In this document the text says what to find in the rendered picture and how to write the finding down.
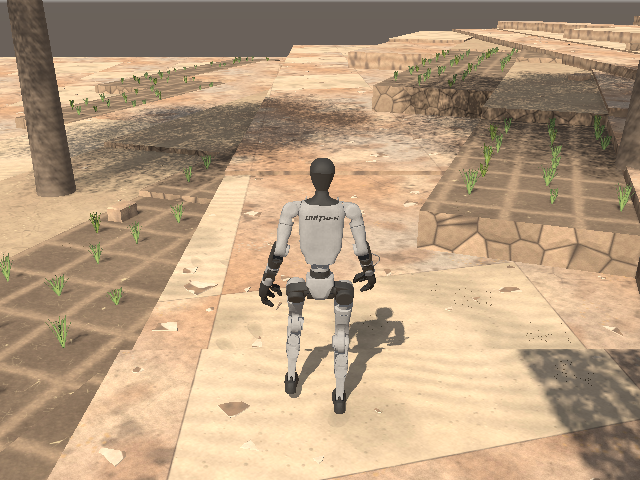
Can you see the robot right hand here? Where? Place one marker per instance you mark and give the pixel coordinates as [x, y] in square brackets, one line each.
[361, 277]

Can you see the left robot foot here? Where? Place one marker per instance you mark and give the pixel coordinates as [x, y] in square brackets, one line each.
[290, 386]

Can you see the robot right upper arm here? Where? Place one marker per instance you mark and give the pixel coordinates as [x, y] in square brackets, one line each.
[353, 212]

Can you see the robot left hand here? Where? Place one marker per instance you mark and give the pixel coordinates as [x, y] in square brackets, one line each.
[264, 292]

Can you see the robot right forearm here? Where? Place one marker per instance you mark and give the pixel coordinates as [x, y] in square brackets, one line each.
[367, 263]

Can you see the right robot shin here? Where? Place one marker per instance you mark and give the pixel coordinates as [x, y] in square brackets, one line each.
[341, 368]

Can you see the robot left forearm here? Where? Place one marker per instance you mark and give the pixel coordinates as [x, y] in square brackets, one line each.
[272, 267]

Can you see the robot left upper arm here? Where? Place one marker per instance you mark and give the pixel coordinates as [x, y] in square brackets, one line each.
[289, 211]

